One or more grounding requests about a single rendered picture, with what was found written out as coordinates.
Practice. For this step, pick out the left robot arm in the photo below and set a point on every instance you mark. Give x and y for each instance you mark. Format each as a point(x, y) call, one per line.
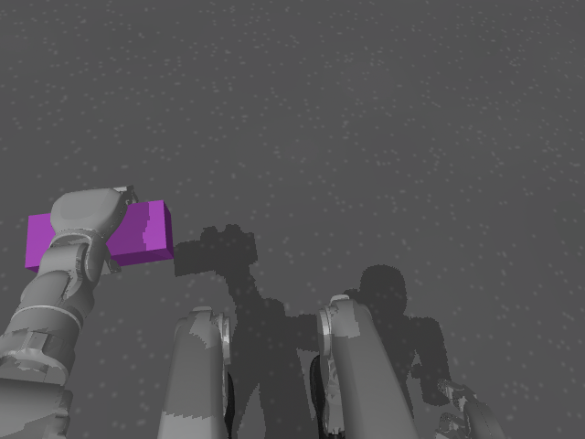
point(37, 348)

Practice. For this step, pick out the right robot foot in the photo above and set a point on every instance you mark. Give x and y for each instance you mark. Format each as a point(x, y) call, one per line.
point(318, 399)

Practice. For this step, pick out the carton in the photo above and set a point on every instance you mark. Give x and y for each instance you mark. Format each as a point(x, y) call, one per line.
point(145, 235)

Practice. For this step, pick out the right robot hand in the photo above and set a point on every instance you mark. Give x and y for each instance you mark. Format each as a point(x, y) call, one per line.
point(479, 420)

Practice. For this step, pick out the left robot hand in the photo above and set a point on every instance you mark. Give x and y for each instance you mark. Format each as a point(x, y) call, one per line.
point(100, 211)

